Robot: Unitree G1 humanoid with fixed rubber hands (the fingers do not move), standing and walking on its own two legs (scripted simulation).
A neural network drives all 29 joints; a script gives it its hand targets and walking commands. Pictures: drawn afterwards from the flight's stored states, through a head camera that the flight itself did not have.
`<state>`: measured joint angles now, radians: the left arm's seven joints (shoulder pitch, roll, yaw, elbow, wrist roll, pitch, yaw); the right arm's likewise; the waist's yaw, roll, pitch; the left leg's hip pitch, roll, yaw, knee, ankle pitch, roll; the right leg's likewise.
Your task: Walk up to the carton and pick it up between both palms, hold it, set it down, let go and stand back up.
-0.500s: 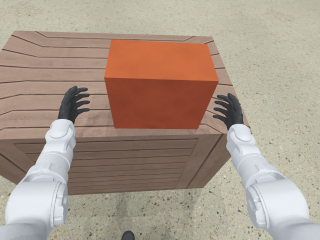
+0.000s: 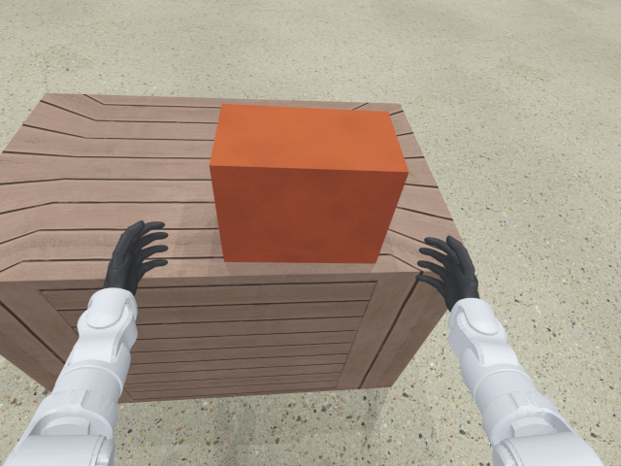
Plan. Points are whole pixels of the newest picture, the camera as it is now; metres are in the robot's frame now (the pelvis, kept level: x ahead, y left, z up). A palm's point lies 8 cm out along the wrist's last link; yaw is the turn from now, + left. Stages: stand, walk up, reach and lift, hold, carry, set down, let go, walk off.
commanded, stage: set down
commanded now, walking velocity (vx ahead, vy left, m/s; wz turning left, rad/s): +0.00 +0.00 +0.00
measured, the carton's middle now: (303, 189) +0.56 +0.04 +0.02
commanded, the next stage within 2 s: let go in 1.96 s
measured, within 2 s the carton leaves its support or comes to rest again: neither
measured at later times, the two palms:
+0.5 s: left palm (118, 335) +0.26 +0.26 +0.02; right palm (482, 343) +0.28 -0.21 +0.03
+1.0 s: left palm (91, 368) +0.22 +0.28 +0.00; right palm (481, 384) +0.23 -0.19 +0.02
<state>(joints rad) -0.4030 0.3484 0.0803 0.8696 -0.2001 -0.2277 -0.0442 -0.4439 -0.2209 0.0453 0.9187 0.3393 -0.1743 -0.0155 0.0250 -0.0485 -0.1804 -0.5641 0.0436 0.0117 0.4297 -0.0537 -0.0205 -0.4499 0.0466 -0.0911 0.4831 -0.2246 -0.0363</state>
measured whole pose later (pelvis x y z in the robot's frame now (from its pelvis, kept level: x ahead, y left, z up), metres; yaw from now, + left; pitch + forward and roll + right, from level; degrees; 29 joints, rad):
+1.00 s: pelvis +0.01 +0.01 +0.00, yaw +1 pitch +3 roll +0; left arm 0.18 0.37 0.08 0.18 -0.21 0.05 -0.02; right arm 0.20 -0.22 0.05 0.28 0.34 -0.01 -0.01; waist 0.03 -0.12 -0.09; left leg -0.39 0.01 0.01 0.42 -0.09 -0.02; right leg -0.28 0.02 -0.09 0.48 -0.27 -0.06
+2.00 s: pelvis +0.04 +0.00 +0.01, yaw +1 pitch +2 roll +0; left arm 0.28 0.31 0.04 0.33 -0.21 0.02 -0.04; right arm 0.35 -0.22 0.01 0.32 0.19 -0.08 0.00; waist 0.02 -0.05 -0.01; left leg -0.31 0.02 0.01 0.40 -0.13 -0.01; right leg -0.17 0.03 -0.09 0.42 -0.28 -0.04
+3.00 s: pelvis +0.05 +0.01 +0.01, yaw +1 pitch +1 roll +0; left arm 0.26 0.36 0.04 0.80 -0.02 -0.01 -0.02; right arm 0.29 -0.28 0.01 0.62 0.00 -0.04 0.00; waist 0.02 -0.04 -0.04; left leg -0.31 0.02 0.01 0.46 -0.17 0.00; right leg -0.15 0.03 -0.09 0.43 -0.30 -0.04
